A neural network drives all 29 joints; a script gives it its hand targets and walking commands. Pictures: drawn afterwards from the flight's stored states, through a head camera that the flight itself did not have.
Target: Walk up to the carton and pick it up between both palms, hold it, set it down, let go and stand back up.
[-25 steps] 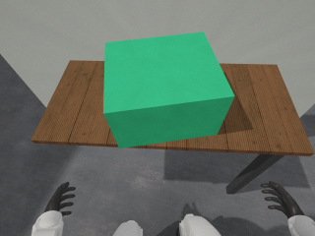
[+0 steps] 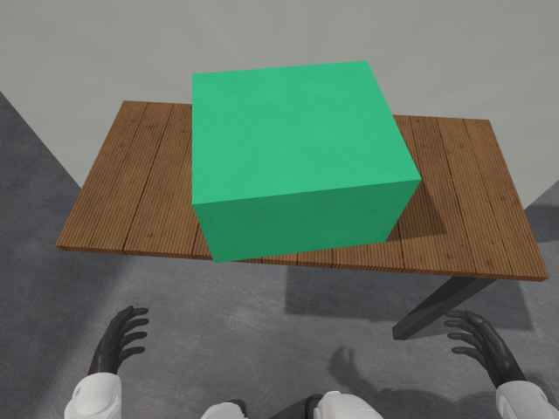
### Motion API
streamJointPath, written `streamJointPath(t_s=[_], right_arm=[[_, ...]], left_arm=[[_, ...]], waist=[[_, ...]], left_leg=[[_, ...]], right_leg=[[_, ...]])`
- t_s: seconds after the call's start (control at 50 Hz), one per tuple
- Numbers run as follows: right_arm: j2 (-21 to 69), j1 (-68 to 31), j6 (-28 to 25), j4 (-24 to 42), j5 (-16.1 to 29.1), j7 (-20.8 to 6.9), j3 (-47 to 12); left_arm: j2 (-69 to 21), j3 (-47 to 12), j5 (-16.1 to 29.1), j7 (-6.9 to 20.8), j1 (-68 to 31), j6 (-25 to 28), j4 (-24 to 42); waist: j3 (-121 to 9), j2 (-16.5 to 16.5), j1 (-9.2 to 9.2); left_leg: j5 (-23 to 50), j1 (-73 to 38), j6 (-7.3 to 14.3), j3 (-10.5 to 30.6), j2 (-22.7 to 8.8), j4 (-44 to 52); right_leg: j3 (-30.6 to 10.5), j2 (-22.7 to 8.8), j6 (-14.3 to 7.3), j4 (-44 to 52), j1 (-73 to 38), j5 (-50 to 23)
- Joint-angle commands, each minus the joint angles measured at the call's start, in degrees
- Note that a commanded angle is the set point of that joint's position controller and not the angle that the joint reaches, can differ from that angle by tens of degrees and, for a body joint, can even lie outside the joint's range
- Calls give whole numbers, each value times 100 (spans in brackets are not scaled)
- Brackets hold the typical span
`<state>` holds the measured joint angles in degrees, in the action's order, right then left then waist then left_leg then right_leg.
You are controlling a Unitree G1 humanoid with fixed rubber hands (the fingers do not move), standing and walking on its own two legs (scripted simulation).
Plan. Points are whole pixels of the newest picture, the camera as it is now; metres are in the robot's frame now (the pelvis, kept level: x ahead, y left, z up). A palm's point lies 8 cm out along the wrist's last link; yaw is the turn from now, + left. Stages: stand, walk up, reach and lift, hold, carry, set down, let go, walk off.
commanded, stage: reach and lift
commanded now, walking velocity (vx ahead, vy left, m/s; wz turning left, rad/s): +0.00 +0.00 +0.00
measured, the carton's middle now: (291, 160) +0.51 +0.01 +0.00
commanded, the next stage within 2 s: none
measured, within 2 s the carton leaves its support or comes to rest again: neither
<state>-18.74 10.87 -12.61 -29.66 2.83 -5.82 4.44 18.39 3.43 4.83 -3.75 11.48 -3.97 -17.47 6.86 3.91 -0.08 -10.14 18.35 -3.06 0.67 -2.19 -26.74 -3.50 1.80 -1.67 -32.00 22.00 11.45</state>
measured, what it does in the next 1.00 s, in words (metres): stands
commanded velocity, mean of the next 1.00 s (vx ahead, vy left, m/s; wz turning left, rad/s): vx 0.00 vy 0.00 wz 0.00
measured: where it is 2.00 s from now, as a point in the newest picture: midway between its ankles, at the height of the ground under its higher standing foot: outside the picture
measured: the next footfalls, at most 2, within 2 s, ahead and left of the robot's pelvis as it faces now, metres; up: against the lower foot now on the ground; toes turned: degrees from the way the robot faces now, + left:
none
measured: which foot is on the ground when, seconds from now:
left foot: down 0.00-1.00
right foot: down 0.00-1.00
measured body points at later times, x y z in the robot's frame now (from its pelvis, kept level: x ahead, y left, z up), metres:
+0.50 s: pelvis +0.03 +0.00 +0.00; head +0.08 +0.00 +0.45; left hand +0.24 +0.25 -0.01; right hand +0.24 -0.27 -0.02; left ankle +0.04 +0.17 -0.73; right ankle +0.06 -0.10 -0.73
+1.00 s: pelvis +0.03 +0.00 +0.01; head +0.08 +0.00 +0.45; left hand +0.28 +0.23 +0.01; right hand +0.27 -0.26 +0.01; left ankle +0.04 +0.17 -0.73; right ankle +0.06 -0.10 -0.73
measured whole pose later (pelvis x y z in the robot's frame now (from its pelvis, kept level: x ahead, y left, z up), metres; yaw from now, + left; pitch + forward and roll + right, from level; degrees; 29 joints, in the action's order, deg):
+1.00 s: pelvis +0.03 +0.00 +0.01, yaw +0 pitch +4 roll +2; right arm -20.0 10.2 -9.1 -14.7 14.4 -7.6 4.4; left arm 17.2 -1.0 14.8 -7.9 9.9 0.9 -6.9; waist 1.7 2.3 -0.1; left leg -10.6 17.1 -3.7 0.7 -2.3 -23.4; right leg -3.5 1.8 -1.6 -29.6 21.1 12.6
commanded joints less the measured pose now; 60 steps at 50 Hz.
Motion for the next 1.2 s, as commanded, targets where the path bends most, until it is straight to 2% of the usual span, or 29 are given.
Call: streamJointPath(t_s=[0.0, 0.1, 0.18, 0.24, 0.26, 0.32, 0.38, 0.48, 0.52, 0.56, 0.58, 0.6, 0.68, 0.76, 0.8, 0.82, 0.84, 0.86, 0.88, 0.9, 0.94, 0.96, 0.98, 1.02, 1.06, 1.1, 1.12, 1.16, 1.18], right_arm=[[-1338, -114, -254, 1098, 949, -66, 480], [-1372, -219, -304, 1096, 1008, -127, 553], [-1356, -162, -427, 1607, 1090, -127, 599], [-1382, -101, -485, 1478, 1321, -174, 481], [-1429, 72, -527, 1546, 1286, -183, 517], [-1305, 112, -589, 1753, 1312, -151, 321], [-1255, 284, -626, 1596, 1554, -128, 203], [-1493, 266, -761, 2090, 1647, -122, 391], [-1468, 78, -820, 2148, 1756, -130, 290], [-1400, 189, -837, 2239, 1879, -180, 258], [-1481, 49, -833, 2251, 1927, -184, 249], [-1627, -35, -747, 2038, 1927, -201, 344], [-1381, -48, -606, 2186, 1855, -222, 203], [-1460, -820, -294, 2579, 1848, -205, 303], [-1670, -1054, -195, 2700, 1894, -212, 380], [-1638, -1052, -175, 2955, 1876, -166, 442], [-1633, -1054, -118, 2918, 1902, -174, 465], [-1580, -999, -12, 2874, 1860, -133, 336], [-1653, -941, 67, 2763, 1824, -101, 410], [-1740, -1189, 138, 2689, 1886, -111, 436], [-1770, -1371, 228, 2767, 1832, -149, 513], [-1801, -1619, 264, 2798, 1848, -144, 512], [-1764, -1674, 378, 2719, 1892, -115, 487], [-2091, -1868, 363, 3104, 2005, -125, 657], [-2162, -2095, 362, 3225, 2149, -113, 636], [-2171, -1608, 432, 3111, 2133, -72, 535], [-2280, -1920, 441, 3006, 2189, -27, 561], [-2193, -1788, 534, 2880, 2227, -52, 368], [-2194, -2060, 598, 2694, 2327, -65, 341]], left_arm=[[696, 281, 184, -262, -367, 371, 1612], [463, 160, 273, -299, -35, 440, 1600], [323, 77, 493, -288, 74, 696, 1839], [266, 28, 471, -278, 430, 737, 1816], [262, 111, 472, -265, 413, 762, 1796], [349, 157, 499, -287, 307, 969, 2162], [380, 281, 531, -238, 438, 1045, 1949], [356, 151, 698, -248, 377, 1350, 2298], [384, 70, 753, -303, 342, 1468, 2391], [430, 20, 757, -339, 360, 1598, 2521], [535, 48, 842, -351, 148, 1610, 2508], [383, -44, 864, -380, 227, 1535, 2483], [354, -21, 859, -350, 326, 1439, 1860], [360, -241, 1096, -456, -810, 1288, 2163], [596, -85, 1110, -549, -1028, 1173, 2484], [637, -28, 1198, -543, -1049, 1150, 2471], [527, -73, 1186, -530, -949, 1101, 2579], [682, 70, 1143, -548, -1106, 1030, 2536], [589, 16, 1137, -534, -1046, 953, 2547], [498, -39, 1137, -530, -1315, 852, 2481], [462, -95, 1192, -522, -1375, 694, 2531], [478, -8, 1171, -531, -1491, 638, 2531], [520, -56, 1142, -558, -1656, 516, 2661], [569, 93, 1154, -576, -1754, 372, 2821], [671, 155, 1203, -565, -2066, 307, 3074], [715, 411, 1146, -494, -1697, 189, 2973], [602, 448, 1021, -427, -1661, 69, 2916], [604, 544, 912, -372, -1729, -113, 2742], [618, 519, 950, -318, -1868, -192, 2553]], waist=[[-2332, -581, -227], [-2279, -558, -207], [-2462, -92, -98], [-2512, -367, -174], [-2592, -192, -166], [-2615, -403, -213], [-2578, -269, -205], [-2530, -92, -196], [-2767, -406, -260], [-2632, -404, -243], [-2795, -190, -282], [-2609, -431, -226], [-2239, -124, -249], [-2336, -202, -247], [-2651, -352, -245], [-2611, -97, -213], [-2617, -316, -231], [-2681, -161, -237], [-2620, -278, -124], [-2547, -369, -222], [-2664, -276, -140], [-2578, -289, -259], [-2477, -463, -170], [-3017, -269, -187], [-3230, -420, -208], [-3125, -219, -198], [-3251, -354, -166], [-3181, -164, -295], [-2990, -263, -205]], left_leg=[[-1388, -254, 563, -440, 275, 976], [-1036, -297, 466, -377, 304, 959], [-371, -1017, 314, -458, 473, 715], [191, -1141, 222, -355, 445, 694], [282, -1290, 249, -386, 448, 699], [360, -1070, 210, -424, 495, 648], [937, -1187, 177, -455, 543, 543], [867, -1092, 208, -400, 526, 579], [895, -1342, 150, -397, 511, 547], [874, -1225, 163, -373, 520, 597], [876, -1243, 187, -498, 511, 511], [761, -1181, 161, -427, 504, 600], [197, -954, 219, -305, 454, 723], [-545, -656, 277, -304, 481, 915], [-491, -569, 282, -397, 467, 839], [-478, -496, 332, -426, 501, 811], [-476, -579, 268, -338, 458, 844], [-452, -509, 325, -440, 491, 814], [-392, -681, 279, -399, 489, 822], [-381, -594, 239, -376, 452, 813], [-274, -625, 249, -268, 405, 828], [-238, -655, 240, -295, 391, 803], [-184, -637, 232, -319, 439, 884], [174, -738, 237, -351, 418, 754], [517, -698, 179, -375, 446, 596], [986, -778, 202, -426, 475, 589], [1252, -861, 125, -427, 481, 550], [1303, -898, 193, -389, 491, 636], [1422, -920, 184, -402, 507, 664]], right_leg=[[213, -43, 328, 804, -1962, 533], [294, -27, 274, 858, -1888, 179], [364, 52, 243, 1033, -1375, -152], [378, 30, 198, 1019, -1523, -641], [407, 104, 258, 1027, -1489, -734], [333, 10, 281, 1047, -1705, -768], [207, 43, 303, 1070, -1870, -1371], [272, 117, 324, 1026, -1646, -1171], [315, 107, 232, 994, -1656, -1294], [313, 110, 327, 1015, -1624, -1131], [311, 181, 321, 1009, -1637, -1202], [386, 133, 303, 991, -1566, -1029], [302, 75, 277, 1162, -1381, -488], [172, -108, 279, 1263, -1234, 237], [211, -51, 281, 1095, -1357, 59], [158, -46, 319, 1107, -1429, -99], [147, -95, 247, 1127, -1462, -126], [99, -110, 321, 1144, -1559, -118], [176, -54, 271, 1118, -1556, -239], [168, -22, 254, 1094, -1380, -190], [190, -45, 232, 1113, -1466, -360], [149, -87, 211, 1155, -1488, -395], [119, -104, 203, 1185, -1524, -485], [182, 29, 228, 1017, -1628, -1025], [147, 6, 211, 912, -1828, -1397], [193, 64, 253, 897, -2050, -2044], [173, 54, 244, 889, -2048, -2326], [146, 32, 264, 973, -2149, -2308], [133, 56, 244, 988, -2003, -2397]])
